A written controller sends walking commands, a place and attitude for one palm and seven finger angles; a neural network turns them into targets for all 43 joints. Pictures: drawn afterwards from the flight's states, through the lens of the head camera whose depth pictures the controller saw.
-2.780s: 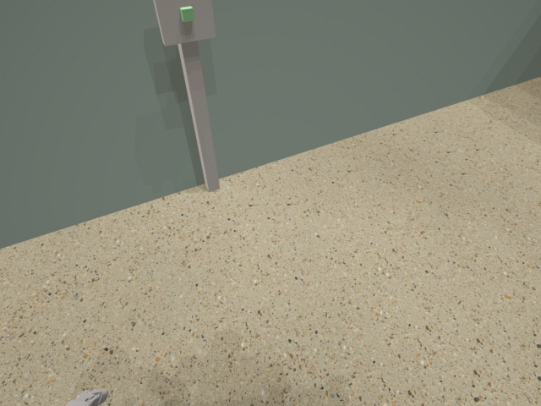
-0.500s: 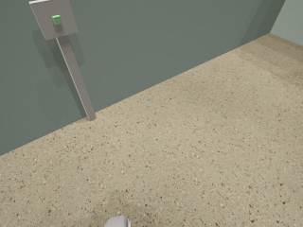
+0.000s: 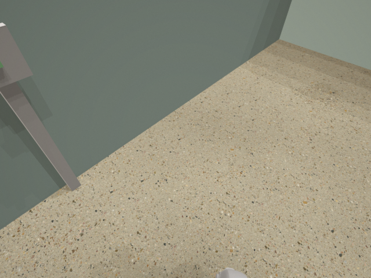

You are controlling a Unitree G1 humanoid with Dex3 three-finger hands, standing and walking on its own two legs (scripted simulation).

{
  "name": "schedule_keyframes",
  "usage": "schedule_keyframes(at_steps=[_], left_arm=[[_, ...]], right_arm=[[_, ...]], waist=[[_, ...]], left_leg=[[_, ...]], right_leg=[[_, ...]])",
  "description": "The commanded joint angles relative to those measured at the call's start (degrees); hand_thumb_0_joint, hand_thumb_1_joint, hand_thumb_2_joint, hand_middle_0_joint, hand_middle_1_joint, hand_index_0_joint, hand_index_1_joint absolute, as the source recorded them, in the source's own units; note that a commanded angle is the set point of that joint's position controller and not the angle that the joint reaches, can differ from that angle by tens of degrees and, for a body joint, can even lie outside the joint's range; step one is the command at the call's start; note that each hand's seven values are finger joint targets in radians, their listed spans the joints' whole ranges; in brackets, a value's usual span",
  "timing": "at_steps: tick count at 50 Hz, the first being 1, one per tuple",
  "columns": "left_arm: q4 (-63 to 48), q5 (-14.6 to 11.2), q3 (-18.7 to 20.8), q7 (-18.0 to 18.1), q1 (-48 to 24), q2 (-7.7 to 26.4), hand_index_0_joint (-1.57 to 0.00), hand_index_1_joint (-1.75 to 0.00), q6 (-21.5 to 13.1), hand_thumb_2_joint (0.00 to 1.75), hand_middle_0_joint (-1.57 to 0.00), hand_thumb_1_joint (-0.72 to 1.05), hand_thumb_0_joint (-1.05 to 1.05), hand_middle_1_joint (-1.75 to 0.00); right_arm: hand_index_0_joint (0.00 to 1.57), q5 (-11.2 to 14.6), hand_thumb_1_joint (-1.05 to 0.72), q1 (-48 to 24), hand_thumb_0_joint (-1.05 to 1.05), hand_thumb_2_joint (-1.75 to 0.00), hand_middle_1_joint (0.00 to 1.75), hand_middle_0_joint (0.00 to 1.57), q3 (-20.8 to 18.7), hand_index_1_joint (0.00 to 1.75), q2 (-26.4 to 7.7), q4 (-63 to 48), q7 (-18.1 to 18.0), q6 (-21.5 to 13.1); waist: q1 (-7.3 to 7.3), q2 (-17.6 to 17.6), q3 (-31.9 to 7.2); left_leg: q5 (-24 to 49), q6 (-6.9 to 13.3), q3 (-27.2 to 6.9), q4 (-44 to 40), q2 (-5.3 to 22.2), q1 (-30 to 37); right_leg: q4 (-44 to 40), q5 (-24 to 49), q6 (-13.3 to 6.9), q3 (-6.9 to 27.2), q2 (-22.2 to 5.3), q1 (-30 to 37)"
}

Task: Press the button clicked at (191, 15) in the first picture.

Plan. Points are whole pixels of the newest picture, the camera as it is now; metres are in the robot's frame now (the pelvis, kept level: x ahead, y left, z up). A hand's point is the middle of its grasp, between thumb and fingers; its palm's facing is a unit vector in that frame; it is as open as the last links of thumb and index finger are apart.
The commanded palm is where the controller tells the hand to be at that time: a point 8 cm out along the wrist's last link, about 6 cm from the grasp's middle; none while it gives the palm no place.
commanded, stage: walk to a spot facing it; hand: left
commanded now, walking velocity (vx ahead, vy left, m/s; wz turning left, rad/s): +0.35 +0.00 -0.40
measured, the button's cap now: out of the picture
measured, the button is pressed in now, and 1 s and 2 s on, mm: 0 0 0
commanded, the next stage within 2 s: turn to face it in 0.46 s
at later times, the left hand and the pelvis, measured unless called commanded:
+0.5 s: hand (137, 246) +0.23 +0.15 -0.18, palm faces -0.08 -0.98 -0.17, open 7.3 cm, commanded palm none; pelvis +0.21 -0.03 +0.00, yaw -8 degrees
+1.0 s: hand (150, 169) +0.47 +0.15 -0.16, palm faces +0.01 -0.98 -0.21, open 7.4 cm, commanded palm none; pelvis +0.35 -0.03 +0.00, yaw +1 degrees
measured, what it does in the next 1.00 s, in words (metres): walks ahead: right foot, then left foot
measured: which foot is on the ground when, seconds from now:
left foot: down 0.00-0.18, up 0.20-0.56, down 0.58-1.00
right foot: up 0.00-0.16, down 0.18-0.58, up 0.60-1.00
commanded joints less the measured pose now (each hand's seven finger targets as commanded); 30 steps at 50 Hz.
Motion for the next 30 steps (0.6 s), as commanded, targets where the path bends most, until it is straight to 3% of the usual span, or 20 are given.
schedule_keyframes(at_steps=[1,5,6,7,8,9,10,11,12,13,14,16,18,23,25,26,27,28,29,30], left_arm=[[-4.6,0.0,-0.6,-0.7,-2.5,0.0,-0.20,-0.30,-0.2,0.90,-0.20,0.90,0.00,-0.30],[-5.6,0.1,-0.5,-0.7,-5.1,1.2,-0.20,-0.30,-0.9,0.90,-0.20,0.90,0.00,-0.30],[-4.9,0.1,-0.3,-0.6,-2.5,1.9,-0.20,-0.30,-1.2,0.90,-0.20,0.90,0.00,-0.30],[-2.8,0.3,0.2,-0.4,4.0,3.7,-0.20,-0.30,-1.8,0.90,-0.20,0.90,0.00,-0.30],[-0.4,0.5,1.3,0.2,12.1,8.8,-0.20,-0.30,-2.6,0.90,-0.20,0.90,0.00,-0.30],[1.2,-0.3,2.8,1.0,19.0,15.9,-0.20,-0.30,-3.1,0.90,-0.20,0.90,0.00,-0.30],[1.1,-1.3,2.8,1.7,17.7,16.8,-0.20,-0.30,-3.0,0.90,-0.20,0.90,0.00,-0.30],[0.0,-1.2,2.1,2.0,12.6,13.7,-0.20,-0.30,-2.9,0.90,-0.20,0.90,0.00,-0.30],[-1.2,-1.1,1.1,2.2,7.9,11.2,-0.20,-0.30,-3.0,0.90,-0.20,0.90,0.00,-0.30],[-1.5,-1.0,0.1,2.2,5.0,8.5,-0.20,-0.30,-3.3,0.90,-0.20,0.90,0.00,-0.30],[-1.5,-0.8,-0.5,2.2,3.3,7.4,-0.20,-0.30,-3.6,0.90,-0.20,0.90,0.00,-0.30],[-0.8,-0.5,-0.7,2.3,2.4,6.8,-0.20,-0.30,-4.2,0.90,-0.20,0.90,0.00,-0.30],[-0.1,-0.6,-0.7,2.2,2.9,6.6,-0.20,-0.30,-4.4,0.90,-0.20,0.90,0.00,-0.30],[1.9,-0.6,-0.7,1.9,5.5,7.8,-0.20,-0.30,-4.3,0.90,-0.20,0.90,0.00,-0.30],[2.6,-0.7,-0.6,1.9,6.0,7.6,-0.20,-0.30,-4.0,0.90,-0.20,0.90,0.00,-0.30],[2.8,-0.7,-0.5,2.0,5.7,7.6,-0.20,-0.30,-3.9,0.90,-0.20,0.90,0.00,-0.30],[2.7,-0.9,-0.5,2.0,5.2,7.0,-0.20,-0.30,-3.6,0.90,-0.20,0.90,0.00,-0.30],[2.5,-1.2,-0.8,1.9,6.0,4.7,-0.20,-0.30,-3.4,0.90,-0.20,0.90,0.00,-0.30],[1.9,-1.6,-1.4,1.6,8.2,1.4,-0.20,-0.30,-3.3,0.90,-0.20,0.90,0.00,-0.30],[1.0,-1.1,-1.8,2.0,6.7,2.3,-0.20,-0.30,-3.4,0.90,-0.20,0.90,0.00,-0.30]], right_arm=[[0.20,-0.3,-0.90,2.7,0.00,-0.90,0.30,0.20,-1.5,0.30,-7.4,-2.3,0.5,-0.8],[0.20,-0.6,-0.90,4.1,0.00,-0.90,0.30,0.20,-1.6,0.30,-8.8,-1.8,0.6,0.1],[0.20,-0.5,-0.90,3.8,0.00,-0.90,0.30,0.20,-1.6,0.30,-8.8,-1.6,0.7,0.4],[0.20,-0.4,-0.90,3.5,0.00,-0.90,0.30,0.20,-1.2,0.30,-8.6,-1.8,0.7,0.5],[0.20,0.4,-0.90,3.7,0.00,-0.90,0.30,0.20,-0.7,0.30,-6.8,-2.7,1.4,0.4],[0.20,0.8,-0.90,1.8,0.00,-0.90,0.30,0.20,0.2,0.30,-3.8,-5.8,1.7,-0.1],[0.20,1.0,-0.90,-1.8,0.00,-0.90,0.30,0.20,-0.3,0.30,-6.3,-6.4,1.4,0.0],[0.20,0.8,-0.90,-4.8,0.00,-0.90,0.30,0.20,-0.7,0.30,-6.1,-6.5,1.3,0.0],[0.20,0.4,-0.90,-5.0,0.00,-0.90,0.30,0.20,-0.4,0.30,-5.6,-5.9,1.4,0.3],[0.20,-0.1,-0.90,-4.0,0.00,-0.90,0.30,0.20,-0.3,0.30,-4.9,-5.0,1.5,0.9],[0.20,-0.2,-0.90,-1.4,0.00,-0.90,0.30,0.20,-0.2,0.30,-4.0,-3.9,1.5,1.7],[0.20,-0.2,-0.90,2.2,0.00,-0.90,0.30,0.20,-0.2,0.30,-2.9,-2.6,1.8,2.4],[0.20,0.0,-0.90,0.9,0.00,-0.90,0.30,0.20,-0.1,0.30,-2.0,-3.2,2.0,2.7],[0.20,0.3,-0.90,-5.4,0.00,-0.90,0.30,0.20,0.1,0.30,-1.9,-5.5,2.7,1.6],[0.20,0.4,-0.90,-5.8,0.00,-0.90,0.30,0.20,0.1,0.30,-2.4,-5.6,2.5,1.2],[0.20,0.4,-0.90,-3.7,0.00,-0.90,0.30,0.20,-0.1,0.30,-2.8,-4.9,2.2,0.9],[0.20,0.3,-0.90,0.2,0.00,-0.90,0.30,0.20,-0.3,0.30,-3.9,-3.5,1.9,0.5],[0.20,0.0,-0.90,6.3,0.00,-0.90,0.30,0.20,-0.8,0.30,-7.0,-1.5,1.2,0.0],[0.20,-0.6,-0.90,11.9,0.00,-0.90,0.30,0.20,-1.9,0.30,-12.8,-0.3,0.7,-0.1],[0.20,-0.2,-0.90,13.2,0.00,-0.90,0.30,0.20,-1.5,0.30,-13.0,0.4,0.4,0.9]], waist=[[-1.02,5.9,5.0],[-1.47,5.9,4.7],[0.23,4.4,3.3],[3.47,1.2,0.0],[6.97,-7.6,-5.8],[8.18,-18.8,-10.0],[8.58,-13.2,-10.4],[6.58,-6.7,-5.7],[4.35,-3.8,-1.7],[2.29,-2.3,0.4],[0.22,-3.3,1.3],[-1.87,-4.4,0.8],[-1.72,-4.1,1.6],[0.31,-4.4,2.9],[0.10,-4.3,3.2],[-1.09,-2.6,3.0],[-2.84,-0.2,2.0],[-4.98,6.6,-1.6],[-5.78,19.6,-6.1],[-6.18,20.6,-6.4]], left_leg=[[-1.7,6.4,-8.3,-15.8,16.6,-2.5],[4.1,5.1,-5.9,-9.4,17.2,1.2],[8.8,4.1,-4.3,-4.2,16.4,1.1],[16.6,2.2,-1.0,7.5,13.4,-1.4],[12.6,-0.5,3.0,25.1,9.4,-12.3],[-17.0,-3.0,0.0,42.1,1.0,-28.8],[-17.6,-2.0,-8.6,49.3,3.0,-31.7],[-11.9,-1.7,-11.6,51.6,4.8,-33.4],[-7.5,-1.8,-13.0,49.0,7.1,-32.2],[-4.7,-2.3,-12.8,45.4,7.6,-27.7],[-3.4,-2.9,-12.1,42.3,7.6,-24.6],[-2.3,-3.6,-10.7,35.9,6.9,-20.9],[0.2,-4.0,-9.8,30.1,6.4,-19.9],[1.5,-3.4,-8.4,16.3,4.4,-16.7],[2.1,-2.9,-7.6,11.9,3.4,-13.3],[3.3,-2.8,-7.4,8.2,3.0,-8.8],[4.6,-2.7,-6.5,4.1,2.0,-1.8],[6.5,-1.1,-12.2,0.3,5.9,8.1],[11.7,4.6,-28.1,-4.8,19.3,16.1],[12.2,8.1,-34.7,-9.2,23.2,14.6]], right_leg=[[-12.7,2.3,1.0,-0.8,-1.1,2.7],[-19.9,0.4,0.2,-3.6,1.4,8.3],[-23.1,0.8,-0.6,-4.8,2.9,12.9],[-27.0,1.1,-1.9,-6.0,5.2,23.2],[-31.0,-3.5,-5.7,5.6,-3.3,37.7],[-38.5,1.8,-12.8,32.6,-17.8,47.9],[-41.9,-1.7,-15.1,35.5,-19.8,45.0],[-42.9,-6.2,-14.3,32.1,-18.0,39.5],[-43.8,-7.1,-12.4,25.9,-15.9,32.2],[-44.7,-3.9,-10.4,20.6,-13.0,25.4],[-45.4,-1.0,-9.3,16.1,-11.3,20.9],[-45.4,3.4,-8.6,10.9,-8.9,18.8],[-46.3,2.8,-8.9,9.3,-7.9,17.5],[-44.7,2.3,-8.5,10.1,-8.0,20.5],[-42.7,3.8,-7.8,10.1,-7.7,21.2],[-40.0,4.3,-7.0,9.8,-6.9,20.1],[-34.6,6.1,-5.7,7.7,-4.5,18.0],[-22.7,7.0,-3.5,4.9,-0.5,13.5],[-6.8,-9.2,-0.3,-2.7,5.7,4.4],[3.7,-21.2,0.0,0.1,6.6,1.1]])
